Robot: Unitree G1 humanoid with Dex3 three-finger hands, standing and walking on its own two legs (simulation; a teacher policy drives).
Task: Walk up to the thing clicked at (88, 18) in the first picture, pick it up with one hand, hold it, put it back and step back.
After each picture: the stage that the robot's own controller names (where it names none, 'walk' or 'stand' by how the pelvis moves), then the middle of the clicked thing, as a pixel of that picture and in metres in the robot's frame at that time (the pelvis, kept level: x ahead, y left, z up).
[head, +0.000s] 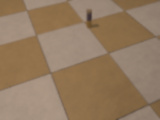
stand; (89, 18) +1.80 -0.06 -0.65
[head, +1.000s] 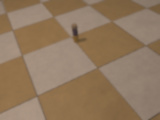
walk; (75, 33) +1.64 +0.21 -0.63
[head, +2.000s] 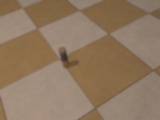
walk; (64, 58) +1.07 +0.29 -0.65
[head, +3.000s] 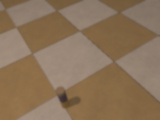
walk; (63, 98) +0.67 +0.26 -0.65
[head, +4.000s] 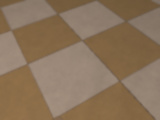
stand; out of the picture +0.40 +0.22 -0.64
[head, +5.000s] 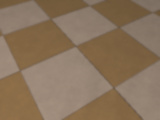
stand; out of the picture +0.36 +0.21 -0.66
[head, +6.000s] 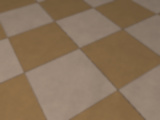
stand; out of the picture +0.36 +0.20 -0.66
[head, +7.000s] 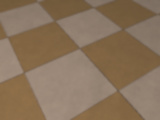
stand; out of the picture +0.35 +0.20 -0.66
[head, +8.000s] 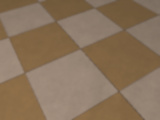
stand; out of the picture +0.34 +0.20 -0.66
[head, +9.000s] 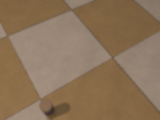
go down; (48, 109) +0.38 +0.21 -0.55
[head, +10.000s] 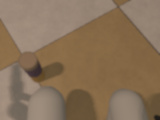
go down; (33, 69) +0.42 +0.25 -0.27
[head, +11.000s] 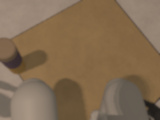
close in; (12, 59) +0.42 +0.27 -0.22
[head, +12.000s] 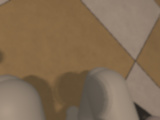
close; out of the picture +0.38 +0.31 -0.15
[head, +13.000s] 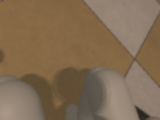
lift; out of the picture +0.38 +0.31 -0.15
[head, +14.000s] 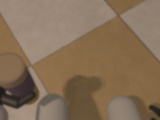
lift; (21, 84) +0.32 +0.22 -0.02
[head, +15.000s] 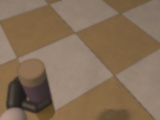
hold; (39, 94) +0.31 +0.16 +0.02
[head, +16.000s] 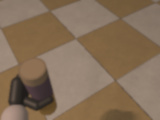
hold; (41, 91) +0.32 +0.16 +0.04
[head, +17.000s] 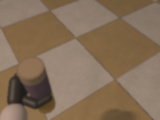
hold; (40, 89) +0.32 +0.16 +0.04
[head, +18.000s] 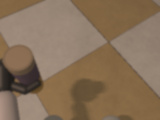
crouch; (28, 74) +0.38 +0.19 -0.02
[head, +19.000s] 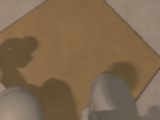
lower; out of the picture +0.44 +0.28 -0.10
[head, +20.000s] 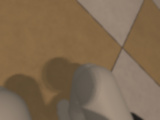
lower; out of the picture +0.43 +0.31 -0.16
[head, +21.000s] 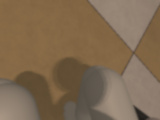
lower; out of the picture +0.39 +0.31 -0.16
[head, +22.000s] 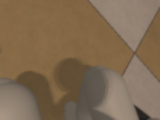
lower; out of the picture +0.39 +0.31 -0.16
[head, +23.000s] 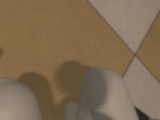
lower; out of the picture +0.38 +0.31 -0.16
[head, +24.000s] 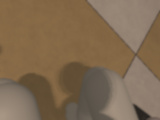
open; out of the picture +0.39 +0.31 -0.16
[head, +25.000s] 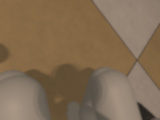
stand; out of the picture +0.37 +0.30 -0.16
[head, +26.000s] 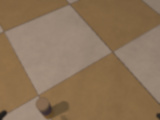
stand; (45, 109) +0.37 +0.22 -0.50
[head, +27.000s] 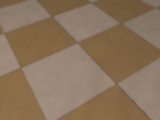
stand; out of the picture +0.36 +0.21 -0.60
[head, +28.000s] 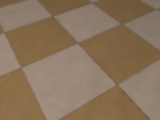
stand; out of the picture +0.35 +0.20 -0.60
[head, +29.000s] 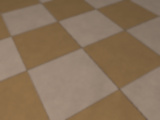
stand; out of the picture +0.37 +0.20 -0.64
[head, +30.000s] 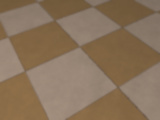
stand; out of the picture +0.35 +0.20 -0.66
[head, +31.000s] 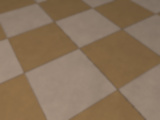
stand; out of the picture +0.34 +0.20 -0.66
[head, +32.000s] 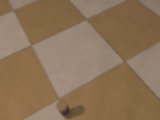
walk; (64, 110) +0.42 +0.21 -0.64
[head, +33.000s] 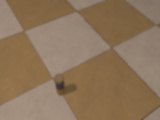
walk; (60, 85) +0.63 +0.16 -0.64
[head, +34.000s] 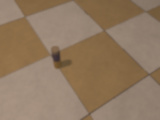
stand; (56, 58) +0.91 +0.24 -0.63
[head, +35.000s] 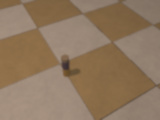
stand; (65, 66) +0.94 +0.18 -0.65
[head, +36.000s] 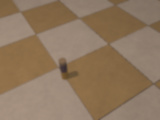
stand; (63, 69) +0.98 +0.21 -0.66
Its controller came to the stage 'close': yes
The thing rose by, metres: 0.68
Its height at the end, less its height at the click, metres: +0.00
